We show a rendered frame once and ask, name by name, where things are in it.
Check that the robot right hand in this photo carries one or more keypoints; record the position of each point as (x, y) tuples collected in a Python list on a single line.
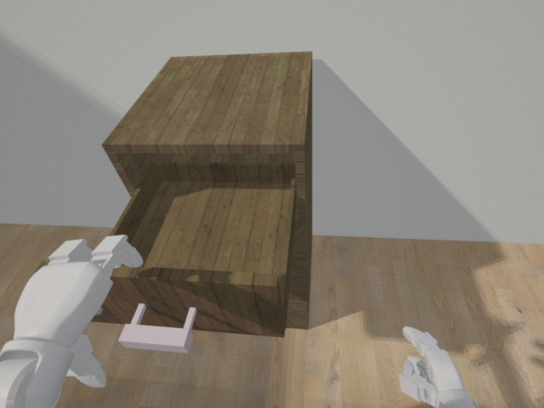
[(424, 380)]

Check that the cabinet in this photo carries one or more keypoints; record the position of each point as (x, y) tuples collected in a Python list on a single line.
[(229, 108)]

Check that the robot left hand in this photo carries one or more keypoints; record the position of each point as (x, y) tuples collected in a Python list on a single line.
[(61, 298)]

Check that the drawer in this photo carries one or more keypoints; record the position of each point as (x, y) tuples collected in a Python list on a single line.
[(215, 236)]

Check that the right robot forearm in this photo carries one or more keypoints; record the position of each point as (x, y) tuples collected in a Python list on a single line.
[(453, 398)]

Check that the handle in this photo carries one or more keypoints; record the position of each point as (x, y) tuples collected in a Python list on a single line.
[(161, 338)]

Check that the left robot forearm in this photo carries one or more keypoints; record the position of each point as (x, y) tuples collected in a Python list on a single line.
[(32, 371)]

